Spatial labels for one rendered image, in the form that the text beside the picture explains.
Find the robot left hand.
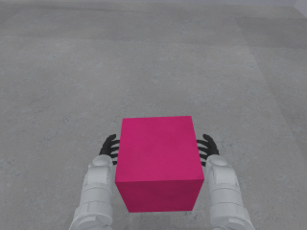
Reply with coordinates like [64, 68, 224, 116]
[99, 134, 120, 166]

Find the robot right hand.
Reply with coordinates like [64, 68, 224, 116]
[196, 134, 219, 167]

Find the robot right forearm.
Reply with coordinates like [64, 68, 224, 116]
[204, 154, 255, 230]

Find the carton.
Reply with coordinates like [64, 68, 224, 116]
[114, 116, 204, 213]

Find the robot left forearm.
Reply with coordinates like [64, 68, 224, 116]
[68, 154, 113, 230]

